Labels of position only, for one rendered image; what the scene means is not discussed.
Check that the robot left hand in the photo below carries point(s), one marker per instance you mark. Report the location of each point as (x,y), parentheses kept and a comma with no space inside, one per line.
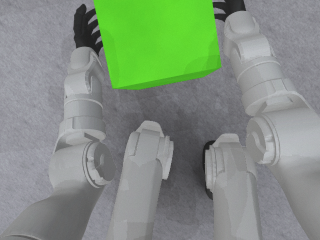
(83,31)

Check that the left robot forearm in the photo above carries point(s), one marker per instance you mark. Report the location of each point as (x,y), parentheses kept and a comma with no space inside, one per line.
(83,101)

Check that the robot left upper arm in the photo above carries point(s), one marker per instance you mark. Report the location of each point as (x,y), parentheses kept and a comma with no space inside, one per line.
(79,175)

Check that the robot right hand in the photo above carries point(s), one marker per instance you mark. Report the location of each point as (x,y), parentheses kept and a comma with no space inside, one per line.
(229,7)

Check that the right robot forearm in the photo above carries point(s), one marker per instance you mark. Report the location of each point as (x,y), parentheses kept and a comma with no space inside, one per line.
(256,68)

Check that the robot right thigh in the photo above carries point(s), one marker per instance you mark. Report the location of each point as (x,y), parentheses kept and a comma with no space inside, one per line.
(235,193)

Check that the right robot foot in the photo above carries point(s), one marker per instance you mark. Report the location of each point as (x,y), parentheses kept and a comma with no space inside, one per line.
(207,147)

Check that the robot right upper arm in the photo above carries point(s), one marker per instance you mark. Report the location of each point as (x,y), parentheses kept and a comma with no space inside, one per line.
(288,142)

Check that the carton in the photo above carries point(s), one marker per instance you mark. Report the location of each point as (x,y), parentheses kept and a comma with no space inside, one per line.
(150,43)

